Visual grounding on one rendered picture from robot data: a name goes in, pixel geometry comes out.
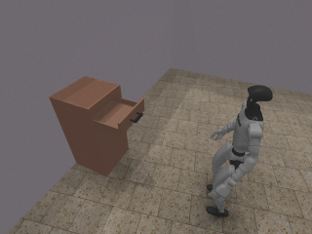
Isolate robot left forearm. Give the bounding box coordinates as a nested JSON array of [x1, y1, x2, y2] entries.
[[224, 158, 255, 189]]

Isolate left robot hand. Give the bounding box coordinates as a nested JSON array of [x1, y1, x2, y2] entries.
[[208, 183, 230, 202]]

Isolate handle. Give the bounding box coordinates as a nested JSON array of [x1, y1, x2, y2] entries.
[[130, 112, 143, 123]]

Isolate humanoid robot torso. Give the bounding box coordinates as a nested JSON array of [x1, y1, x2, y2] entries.
[[227, 106, 264, 165]]

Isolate robot right forearm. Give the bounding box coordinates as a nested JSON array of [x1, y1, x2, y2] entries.
[[221, 120, 236, 134]]

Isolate right robot hand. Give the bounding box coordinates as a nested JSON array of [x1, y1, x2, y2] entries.
[[210, 129, 225, 140]]

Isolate cabinet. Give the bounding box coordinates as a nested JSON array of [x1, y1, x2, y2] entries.
[[49, 76, 129, 177]]

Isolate robot left upper arm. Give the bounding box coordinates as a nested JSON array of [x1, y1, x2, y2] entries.
[[243, 123, 263, 164]]

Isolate left robot shin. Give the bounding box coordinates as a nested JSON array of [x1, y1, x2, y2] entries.
[[211, 190, 225, 213]]

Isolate drawer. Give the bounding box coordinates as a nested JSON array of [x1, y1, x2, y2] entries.
[[92, 96, 145, 137]]

